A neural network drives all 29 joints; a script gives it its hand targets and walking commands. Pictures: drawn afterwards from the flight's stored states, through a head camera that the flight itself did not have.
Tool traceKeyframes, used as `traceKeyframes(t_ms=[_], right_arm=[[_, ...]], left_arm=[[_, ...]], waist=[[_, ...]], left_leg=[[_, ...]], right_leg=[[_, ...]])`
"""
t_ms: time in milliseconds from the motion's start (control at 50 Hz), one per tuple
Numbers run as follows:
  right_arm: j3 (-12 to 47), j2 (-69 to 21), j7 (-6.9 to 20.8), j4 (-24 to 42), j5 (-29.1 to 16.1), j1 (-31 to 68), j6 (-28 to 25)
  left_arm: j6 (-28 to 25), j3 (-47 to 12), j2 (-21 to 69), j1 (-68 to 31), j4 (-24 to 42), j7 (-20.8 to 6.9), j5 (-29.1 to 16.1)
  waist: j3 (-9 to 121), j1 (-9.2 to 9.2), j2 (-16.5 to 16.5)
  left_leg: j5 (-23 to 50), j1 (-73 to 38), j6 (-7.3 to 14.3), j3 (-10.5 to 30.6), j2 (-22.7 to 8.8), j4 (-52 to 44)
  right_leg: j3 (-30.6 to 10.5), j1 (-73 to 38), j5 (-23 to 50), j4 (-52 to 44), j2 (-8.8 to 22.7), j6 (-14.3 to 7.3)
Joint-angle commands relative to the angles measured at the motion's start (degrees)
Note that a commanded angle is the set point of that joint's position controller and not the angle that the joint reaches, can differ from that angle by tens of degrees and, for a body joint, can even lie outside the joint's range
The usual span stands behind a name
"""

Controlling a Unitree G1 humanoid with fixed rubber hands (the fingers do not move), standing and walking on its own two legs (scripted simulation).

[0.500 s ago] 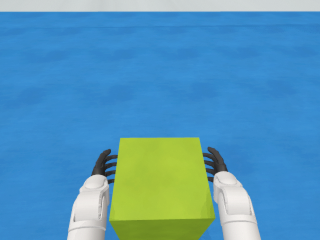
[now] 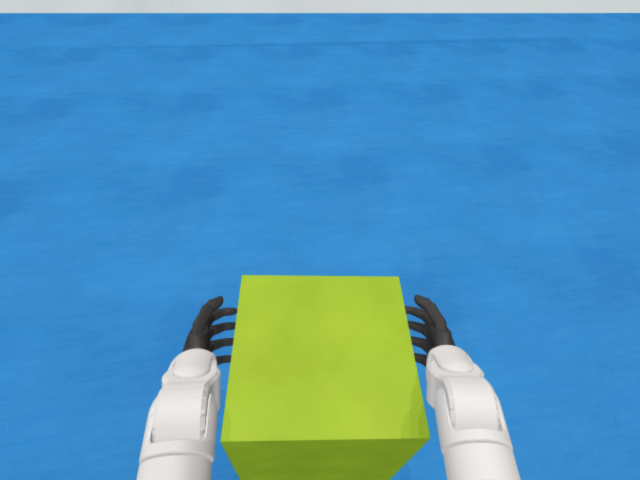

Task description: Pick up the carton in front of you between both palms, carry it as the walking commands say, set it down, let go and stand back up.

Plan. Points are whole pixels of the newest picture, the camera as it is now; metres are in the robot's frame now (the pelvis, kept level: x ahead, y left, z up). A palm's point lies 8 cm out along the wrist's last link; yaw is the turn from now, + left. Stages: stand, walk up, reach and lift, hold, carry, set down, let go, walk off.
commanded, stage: hold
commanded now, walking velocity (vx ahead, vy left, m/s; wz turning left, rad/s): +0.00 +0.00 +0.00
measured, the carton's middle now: (318, 385) +0.28 +0.00 -0.06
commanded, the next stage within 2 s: set down in 0.64 s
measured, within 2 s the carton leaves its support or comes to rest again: neither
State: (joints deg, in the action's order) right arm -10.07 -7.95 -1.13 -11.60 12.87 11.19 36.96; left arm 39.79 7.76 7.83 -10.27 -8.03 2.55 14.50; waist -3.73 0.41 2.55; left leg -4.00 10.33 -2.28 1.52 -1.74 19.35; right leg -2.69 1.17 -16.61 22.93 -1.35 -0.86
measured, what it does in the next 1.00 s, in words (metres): stands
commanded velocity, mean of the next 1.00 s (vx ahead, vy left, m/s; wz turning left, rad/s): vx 0.00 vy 0.00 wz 0.00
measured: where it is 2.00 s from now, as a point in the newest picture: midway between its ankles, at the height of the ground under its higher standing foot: outside the picture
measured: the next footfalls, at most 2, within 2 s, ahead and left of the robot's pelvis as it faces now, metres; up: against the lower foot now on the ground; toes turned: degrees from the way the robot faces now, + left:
none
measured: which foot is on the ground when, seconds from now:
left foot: down 0.00-1.00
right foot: down 0.00-1.00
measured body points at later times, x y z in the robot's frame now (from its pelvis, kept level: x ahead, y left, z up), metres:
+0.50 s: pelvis -0.01 +0.05 +0.00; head -0.04 +0.08 +0.45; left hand +0.30 +0.19 +0.03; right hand +0.29 -0.12 +0.03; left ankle +0.08 +0.15 -0.74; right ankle -0.04 -0.11 -0.74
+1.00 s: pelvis -0.01 +0.03 -0.01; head +0.03 +0.06 +0.43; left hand +0.35 +0.18 -0.02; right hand +0.34 -0.12 -0.01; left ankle +0.08 +0.15 -0.74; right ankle -0.04 -0.11 -0.74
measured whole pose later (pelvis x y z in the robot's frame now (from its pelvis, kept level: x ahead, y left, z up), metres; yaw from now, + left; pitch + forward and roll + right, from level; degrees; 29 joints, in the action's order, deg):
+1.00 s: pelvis -0.01 +0.03 -0.01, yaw -3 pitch +1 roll +0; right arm -27.5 -13.9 -1.3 -31.0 24.1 29.9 27.2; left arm 28.6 25.6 7.5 -30.7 -30.7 -4.4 25.3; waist -4.5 -1.6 4.6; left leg -8.4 22.4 -0.4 2.8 1.1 30.0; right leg -8.0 14.3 -19.9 33.5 -1.9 1.3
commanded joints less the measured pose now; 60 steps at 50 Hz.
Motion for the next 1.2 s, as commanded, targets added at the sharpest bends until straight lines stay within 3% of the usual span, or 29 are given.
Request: traceKeyframes(t_ms=[0,120,260,460,660,740,840,960,1020,1100,1180], right_arm=[[31.88,-51.34,14.15,2.03,-13.15,26.26,-1.95],[29.44,-52.63,14.99,-0.90,-12.12,27.58,-2.21],[27.32,-54.54,16.06,-3.06,-11.16,29.28,-2.63],[24.45,-54.50,17.54,-5.77,-10.42,31.68,-2.04],[23.59,-54.56,17.29,-6.22,-10.18,33.45,-1.22],[21.40,-55.43,16.50,-9.52,-8.83,37.05,-2.03],[13.71,-56.43,14.30,-18.55,-3.78,43.24,-5.77],[1.13,-49.20,9.56,-23.69,3.97,42.80,-12.89],[-0.44,-47.46,8.08,-24.06,5.17,40.16,-18.01],[5.79,-50.11,6.86,-23.40,1.84,41.94,-26.01],[16.26,-51.18,5.46,-19.82,-3.27,46.23,-32.29]], left_arm=[[-2.72,-29.74,50.97,-22.58,2.40,-13.32,-12.31],[-2.57,-30.12,52.87,-26.06,0.40,-14.84,-12.80],[-2.36,-31.00,54.86,-29.42,-0.71,-16.57,-13.49],[-1.15,-28.73,55.58,-30.71,-3.63,-17.14,-13.25],[-0.41,-27.00,55.52,-31.88,-5.23,-17.19,-13.12],[-1.77,-22.94,53.36,-35.72,-9.10,-17.82,-10.96],[-6.43,-13.13,48.08,-43.55,-18.77,-18.99,-5.29],[-14.45,-0.73,37.06,-44.00,-27.77,-18.02,3.10],[-19.40,0.98,34.18,-41.44,-29.10,-17.85,5.08],[-27.20,-4.66,36.48,-44.43,-28.72,-18.11,2.41],[-32.60,-12.03,39.57,-47.27,-27.39,-17.60,-1.01]], waist=[[14.53,-2.60,-0.23],[13.61,-1.13,-1.02],[15.10,-0.14,-2.25],[15.75,-0.58,-3.94],[15.33,-0.63,-3.58],[12.61,-1.40,-2.03],[9.88,-2.21,0.14],[11.14,-2.43,-0.71],[16.46,-2.35,-1.01],[29.71,-1.83,-1.81],[47.93,-3.38,-3.67]], left_leg=[[8.59,-22.10,2.16,0.89,8.38,2.97],[4.25,-25.66,1.63,0.91,7.24,2.27],[-0.75,-27.65,1.03,1.77,6.11,1.24],[-6.21,-27.24,0.93,4.34,4.35,-0.80],[-3.82,-27.18,0.99,4.24,4.21,-0.35],[-6.49,-25.71,1.41,2.99,4.96,0.83],[-8.33,-21.53,2.53,1.12,6.11,4.87],[-2.07,-7.58,4.19,0.43,6.62,11.48],[5.62,-1.90,4.02,0.25,7.08,15.85],[17.65,1.95,4.03,0.58,7.02,23.10],[29.50,0.85,4.00,1.45,6.81,31.65]], right_leg=[[-4.27,15.59,14.51,-7.31,-2.00,0.58],[-3.88,21.13,4.83,-9.15,-2.18,-1.09],[-3.23,23.31,-0.72,-9.24,-2.79,-2.17],[-3.28,22.44,-1.81,-7.47,-3.44,-2.05],[-3.41,21.72,-0.31,-7.39,-3.35,-1.67],[-3.29,24.24,-3.33,-7.45,-2.95,-1.44],[-2.80,29.19,-6.98,-5.01,-2.64,-0.97],[-1.46,33.68,-1.40,2.81,-4.71,1.57],[-1.14,37.39,4.31,6.49,-5.33,2.84],[-0.70,43.19,13.25,12.41,-6.58,4.18],[-0.61,52.82,19.43,19.32,-7.86,5.22]])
